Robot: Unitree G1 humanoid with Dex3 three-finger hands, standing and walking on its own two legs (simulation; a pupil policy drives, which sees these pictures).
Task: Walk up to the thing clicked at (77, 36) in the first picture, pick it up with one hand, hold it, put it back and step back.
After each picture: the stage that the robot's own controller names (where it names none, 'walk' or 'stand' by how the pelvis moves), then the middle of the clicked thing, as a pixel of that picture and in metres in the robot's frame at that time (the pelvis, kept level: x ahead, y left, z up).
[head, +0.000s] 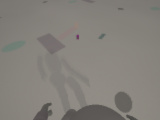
stand; (77, 37) +1.85 +0.34 -0.72
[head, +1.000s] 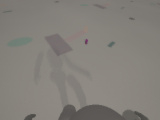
walk; (86, 41) +1.75 +0.09 -0.70
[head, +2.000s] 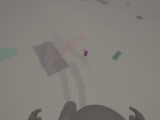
walk; (85, 53) +1.17 +0.04 -0.70
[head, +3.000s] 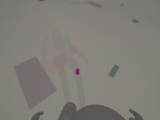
walk; (77, 71) +0.73 +0.13 -0.70
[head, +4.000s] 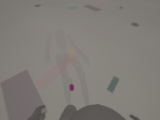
walk; (71, 87) +0.47 +0.18 -0.71
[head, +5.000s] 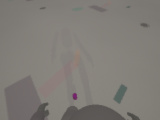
stand; (74, 96) +0.34 +0.16 -0.71
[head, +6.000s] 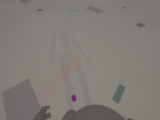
stand; (74, 98) +0.33 +0.17 -0.72
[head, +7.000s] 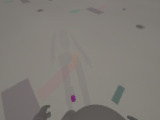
stand; (73, 98) +0.33 +0.17 -0.73
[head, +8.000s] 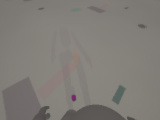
stand; (73, 98) +0.33 +0.16 -0.73
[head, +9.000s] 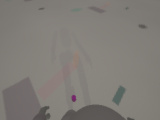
stand; (73, 98) +0.33 +0.16 -0.73
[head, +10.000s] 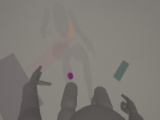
go down; (70, 76) +0.37 +0.18 -0.53
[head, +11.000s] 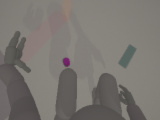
go down; (66, 62) +0.42 +0.21 -0.31
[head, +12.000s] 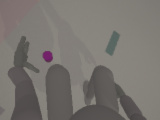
close in; (48, 57) +0.39 +0.25 -0.24
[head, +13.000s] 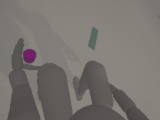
close; (29, 56) +0.39 +0.26 -0.22
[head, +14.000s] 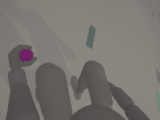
close; (26, 56) +0.39 +0.27 -0.22
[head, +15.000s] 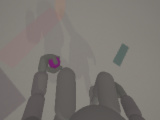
lift; (54, 64) +0.33 +0.25 -0.08
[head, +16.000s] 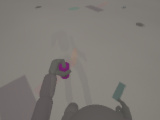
hold; (64, 70) +0.33 +0.17 +0.05
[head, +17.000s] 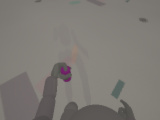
hold; (66, 74) +0.31 +0.17 -0.01
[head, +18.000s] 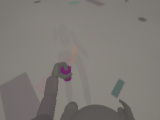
hold; (66, 73) +0.32 +0.17 -0.01
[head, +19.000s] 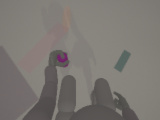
crouch; (63, 60) +0.40 +0.18 -0.09
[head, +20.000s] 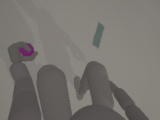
lower; (28, 53) +0.40 +0.27 -0.22
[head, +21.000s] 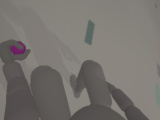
lower; (19, 51) +0.42 +0.29 -0.22
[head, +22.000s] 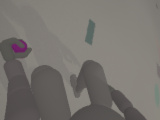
lower; (20, 49) +0.42 +0.28 -0.22
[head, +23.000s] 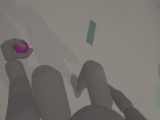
lower; (22, 50) +0.42 +0.28 -0.22
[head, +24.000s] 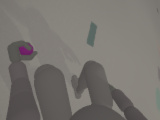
loosen; (26, 52) +0.41 +0.27 -0.22
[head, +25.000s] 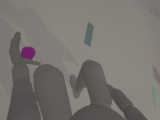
withdraw; (27, 55) +0.40 +0.25 -0.23
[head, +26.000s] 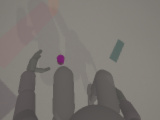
stand; (60, 60) +0.41 +0.22 -0.29
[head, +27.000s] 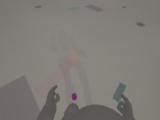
stand; (74, 96) +0.35 +0.13 -0.65
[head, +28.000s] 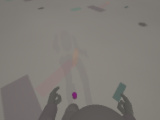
stand; (74, 95) +0.37 +0.15 -0.67
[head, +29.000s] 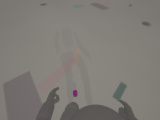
stand; (75, 93) +0.37 +0.15 -0.68
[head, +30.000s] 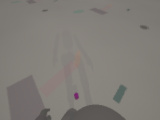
walk; (76, 96) +0.37 +0.14 -0.72
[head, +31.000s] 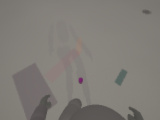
walk; (80, 80) +0.49 +0.11 -0.71
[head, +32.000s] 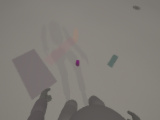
walk; (77, 63) +0.78 +0.12 -0.70
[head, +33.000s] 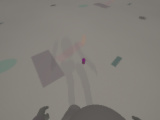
stand; (83, 61) +1.02 +0.15 -0.71
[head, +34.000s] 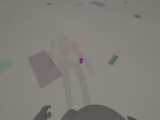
stand; (81, 60) +1.02 +0.16 -0.72
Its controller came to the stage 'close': yes
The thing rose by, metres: 0.71
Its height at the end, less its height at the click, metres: +0.00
